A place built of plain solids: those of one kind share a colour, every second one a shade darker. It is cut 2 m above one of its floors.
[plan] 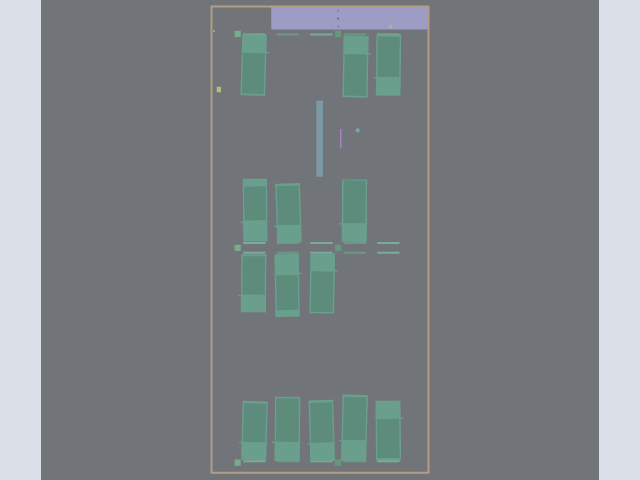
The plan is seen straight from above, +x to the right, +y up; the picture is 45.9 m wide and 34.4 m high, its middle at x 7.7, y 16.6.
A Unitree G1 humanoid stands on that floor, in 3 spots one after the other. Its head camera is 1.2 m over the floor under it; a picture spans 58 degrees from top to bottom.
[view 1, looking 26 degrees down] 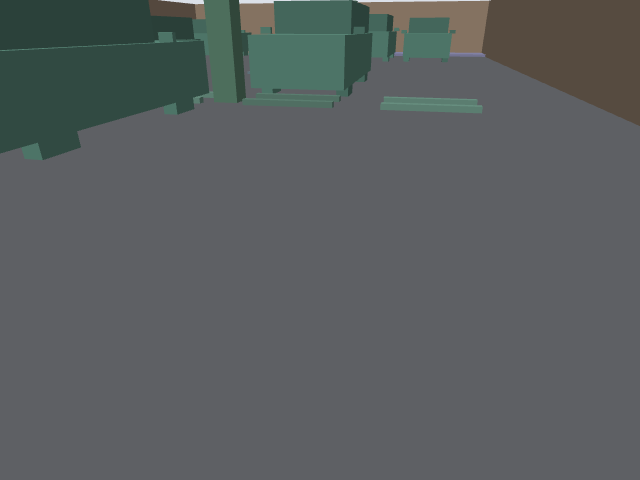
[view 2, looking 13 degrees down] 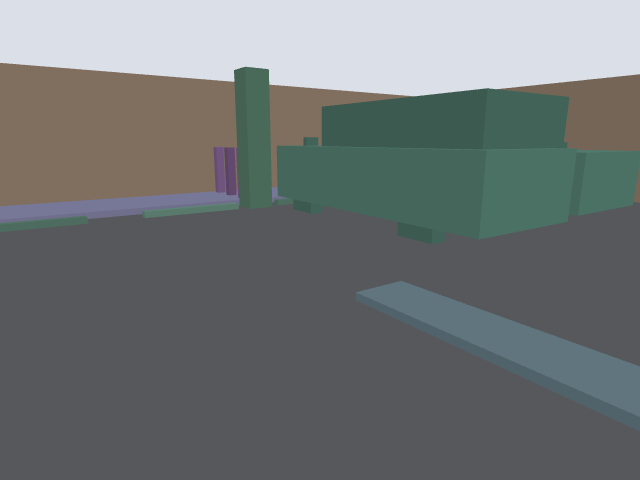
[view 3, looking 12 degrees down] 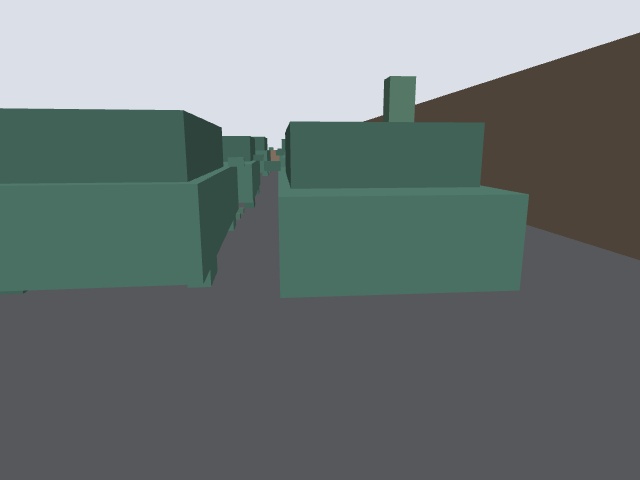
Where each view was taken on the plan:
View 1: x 12.36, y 8.22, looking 102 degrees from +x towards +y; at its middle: ground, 2.74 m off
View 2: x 5.40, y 24.16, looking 55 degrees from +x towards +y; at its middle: ground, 5.33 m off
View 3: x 3.88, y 23.86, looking -95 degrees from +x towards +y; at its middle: car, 2.94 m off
